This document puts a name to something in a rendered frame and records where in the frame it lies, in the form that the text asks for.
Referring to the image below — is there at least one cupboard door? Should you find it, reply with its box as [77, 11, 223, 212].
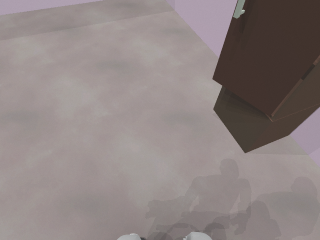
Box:
[212, 0, 320, 116]

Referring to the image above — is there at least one handle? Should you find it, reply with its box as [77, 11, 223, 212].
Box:
[233, 0, 245, 19]

